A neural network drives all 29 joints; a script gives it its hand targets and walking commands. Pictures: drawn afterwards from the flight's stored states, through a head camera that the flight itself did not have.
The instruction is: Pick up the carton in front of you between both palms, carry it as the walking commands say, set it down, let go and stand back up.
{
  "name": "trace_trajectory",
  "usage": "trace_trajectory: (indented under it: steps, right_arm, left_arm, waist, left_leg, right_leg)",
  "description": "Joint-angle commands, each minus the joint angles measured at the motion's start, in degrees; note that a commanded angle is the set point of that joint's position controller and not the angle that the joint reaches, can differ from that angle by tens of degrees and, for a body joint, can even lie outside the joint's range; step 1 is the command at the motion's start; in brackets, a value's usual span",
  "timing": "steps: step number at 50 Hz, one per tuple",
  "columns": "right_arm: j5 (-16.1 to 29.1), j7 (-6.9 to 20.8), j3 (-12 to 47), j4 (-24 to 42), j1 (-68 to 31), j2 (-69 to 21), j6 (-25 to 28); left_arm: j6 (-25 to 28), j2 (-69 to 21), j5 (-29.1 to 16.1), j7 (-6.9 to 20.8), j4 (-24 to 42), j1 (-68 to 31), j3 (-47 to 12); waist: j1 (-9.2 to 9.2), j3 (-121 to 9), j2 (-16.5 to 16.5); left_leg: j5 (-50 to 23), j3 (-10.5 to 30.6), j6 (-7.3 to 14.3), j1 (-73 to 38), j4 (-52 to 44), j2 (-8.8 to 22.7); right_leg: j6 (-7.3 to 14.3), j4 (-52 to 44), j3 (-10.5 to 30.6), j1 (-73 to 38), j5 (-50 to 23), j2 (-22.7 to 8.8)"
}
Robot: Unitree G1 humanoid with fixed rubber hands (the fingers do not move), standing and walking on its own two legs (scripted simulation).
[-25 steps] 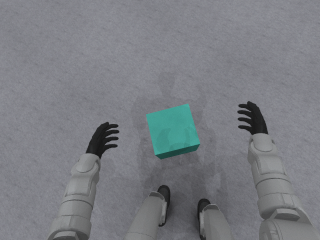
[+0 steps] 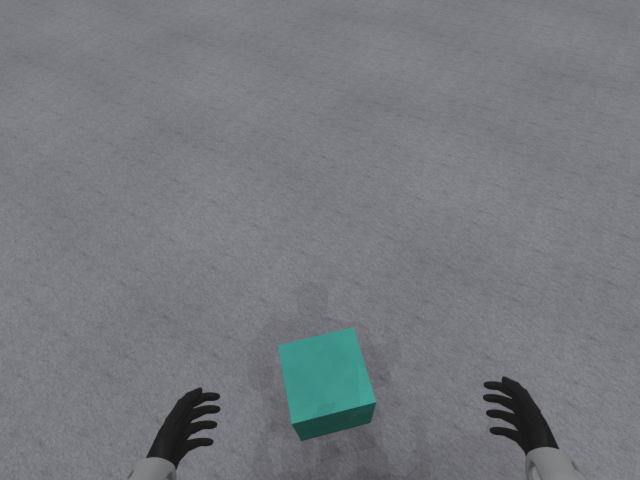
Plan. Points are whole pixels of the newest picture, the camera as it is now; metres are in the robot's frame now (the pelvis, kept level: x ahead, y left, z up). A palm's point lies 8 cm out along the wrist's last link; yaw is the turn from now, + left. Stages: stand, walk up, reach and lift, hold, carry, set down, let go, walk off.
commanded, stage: let go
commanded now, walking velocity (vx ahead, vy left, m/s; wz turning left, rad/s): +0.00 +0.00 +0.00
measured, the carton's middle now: (326, 385) +0.41 +0.07 -0.65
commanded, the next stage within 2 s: stand in 0.52 s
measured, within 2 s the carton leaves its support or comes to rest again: neither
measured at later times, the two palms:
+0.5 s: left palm (157, 461) +0.15 +0.24 -0.06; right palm out of the picture +0.15 -0.23 -0.07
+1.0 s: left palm (126, 464) +0.15 +0.30 -0.11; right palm out of the picture +0.12 -0.27 -0.08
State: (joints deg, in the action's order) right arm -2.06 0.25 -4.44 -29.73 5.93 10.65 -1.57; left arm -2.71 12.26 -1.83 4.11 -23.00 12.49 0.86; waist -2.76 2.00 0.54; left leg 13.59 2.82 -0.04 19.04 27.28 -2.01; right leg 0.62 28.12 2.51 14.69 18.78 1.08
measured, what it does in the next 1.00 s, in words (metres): stands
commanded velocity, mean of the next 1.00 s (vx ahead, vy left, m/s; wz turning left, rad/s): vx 0.00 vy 0.00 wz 0.00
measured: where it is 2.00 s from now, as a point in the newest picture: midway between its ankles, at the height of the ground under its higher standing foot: outside the picture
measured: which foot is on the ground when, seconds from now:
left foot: down 0.00-1.00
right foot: down 0.00-1.00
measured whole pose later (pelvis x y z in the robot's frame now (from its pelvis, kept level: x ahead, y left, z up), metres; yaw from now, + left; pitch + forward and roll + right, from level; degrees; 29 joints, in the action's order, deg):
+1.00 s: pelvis +0.01 +0.02 +0.00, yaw -2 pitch +0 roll +0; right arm -2.1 -1.1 -2.5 -44.7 10.1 18.2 -0.2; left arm -0.4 20.0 2.0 -1.5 -43.3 10.8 1.8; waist 0.5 0.8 -3.1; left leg 17.0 0.6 2.0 12.7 29.7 -2.2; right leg -1.2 26.9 4.2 7.2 19.7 0.4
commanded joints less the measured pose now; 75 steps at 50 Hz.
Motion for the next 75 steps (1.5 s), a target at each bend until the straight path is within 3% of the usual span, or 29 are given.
trace_trajectory:
  steps: [1,5,10,11,12,26,27,29,31,34,40,48,57,75]
  right_arm:
    - [1.1,1.0,0.0,6.9,2.7,4.6,0.2]
    - [2.2,2.1,1.2,9.0,4.4,5.0,-0.8]
    - [2.6,2.9,1.8,10.9,4.3,5.5,-2.6]
    - [4.0,1.7,1.9,8.1,6.9,4.7,-1.0]
    - [3.9,1.2,2.5,8.6,5.8,5.1,-0.9]
    - [1.9,1.7,0.9,8.2,4.5,6.5,-4.4]
    - [-1.1,-0.2,-0.5,0.2,4.5,13.1,-2.5]
    - [-1.7,-0.8,-1.1,-1.0,5.4,14.3,-0.7]
    - [-1.4,-0.9,-0.9,-2.1,3.7,14.0,0.6]
    - [-0.8,-0.5,-0.7,-3.7,2.1,14.2,1.5]
    - [-0.3,-1.0,-0.9,-7.9,3.6,15.6,2.0]
    - [-0.1,-1.6,-0.4,-11.8,3.9,17.2,2.0]
    - [0.2,-1.8,0.0,-15.1,2.5,17.6,2.1]
    - [0.5,-1.4,1.0,-21.1,-0.1,19.0,2.4]
  left_arm:
    - [0.5,5.7,0.6,-0.2,3.8,0.5,2.5]
    - [-0.3,6.1,1.4,-0.4,2.8,1.0,3.2]
    - [-2.0,6.4,2.2,-0.3,2.6,0.1,3.7]
    - [-4.9,8.8,3.5,-1.6,5.9,-1.8,4.4]
    - [-5.7,8.2,3.2,-2.1,4.8,-1.3,3.5]
    - [-10.7,6.0,2.8,-3.1,7.8,-4.3,1.9]
    - [-5.5,12.5,3.9,-5.2,-0.3,-5.5,3.8]
    - [-1.7,12.0,4.6,-5.4,-2.0,-4.0,3.8]
    - [0.1,11.3,4.7,-4.9,-3.9,-3.6,3.9]
    - [1.7,11.6,4.5,-4.2,-7.2,-2.9,3.8]
    - [3.0,13.6,4.0,-5.2,-12.3,-2.6,3.4]
    - [3.0,14.8,3.8,-5.8,-16.9,-2.0,2.7]
    - [3.1,15.6,3.7,-6.1,-19.9,-3.0,2.2]
    - [3.6,17.3,3.4,-5.7,-25.8,-4.4,1.7]
  waist:
    - [1.59,-10.0,-2.6]
    - [1.41,-6.7,-2.1]
    - [1.22,-2.8,-1.5]
    - [1.20,-5.0,-1.1]
    - [1.61,-4.1,-2.7]
    - [3.11,1.0,-1.4]
    - [2.15,2.0,-9.7]
    - [3.33,1.3,-4.6]
    - [2.58,0.9,0.3]
    - [2.11,-2.0,2.1]
    - [3.08,-5.7,1.1]
    - [3.15,-6.1,0.2]
    - [3.11,-5.2,-0.7]
    - [3.12,-2.5,-0.6]
  left_leg:
    - [-22.1,-1.2,-1.4,-15.6,-1.2,-1.0]
    - [-20.0,-1.6,-1.2,-15.9,-2.5,-1.5]
    - [-15.6,-2.1,-0.8,-16.7,-3.1,-1.8]
    - [-13.8,-2.7,-1.1,-14.7,-1.0,-3.5]
    - [-12.2,-2.6,-0.8,-13.8,-0.9,-3.2]
    - [-6.3,-2.3,-0.5,-15.8,-1.9,-1.4]
    - [-1.9,1.0,-0.8,-6.6,-1.0,3.3]
    - [8.0,3.0,0.3,-4.7,-2.7,3.9]
    - [13.3,4.5,1.1,-1.2,-4.6,4.8]
    - [8.5,5.5,1.7,-1.2,-4.9,6.0]
    - [-12.4,4.2,1.6,-8.0,-1.1,6.4]
    - [-21.6,3.9,1.5,-11.6,-0.8,6.7]
    - [-22.2,3.8,1.6,-12.5,-1.8,6.8]
    - [-12.5,4.2,1.8,-12.2,-6.3,7.3]
  right_leg:
    - [-2.3,-5.2,0.0,-2.8,-23.9,0.2]
    - [-2.7,-6.5,0.2,-5.2,-25.7,-0.1]
    - [-2.8,-7.6,0.3,-5.1,-22.5,-0.4]
    - [-2.4,-5.5,0.6,-7.7,-27.5,-0.9]
    - [-2.7,-5.2,0.7,-7.1,-28.3,-1.0]
    - [-0.7,-6.7,-1.5,-3.6,-11.6,-0.1]
    - [-2.1,-6.0,1.6,1.7,0.4,-2.3]
    - [-0.8,-5.8,3.8,2.3,8.9,-2.7]
    - [-0.2,-3.7,3.7,0.6,7.5,-2.4]
    - [-0.4,-1.8,3.0,-3.2,-1.1,-2.4]
    - [-0.6,-2.3,3.8,-5.0,-13.1,-3.8]
    - [-1.0,-2.6,3.6,-6.5,-19.3,-4.4]
    - [-0.9,-4.1,3.8,-7.3,-19.7,-5.0]
    - [-0.4,-9.0,5.1,-7.3,-13.6,-5.9]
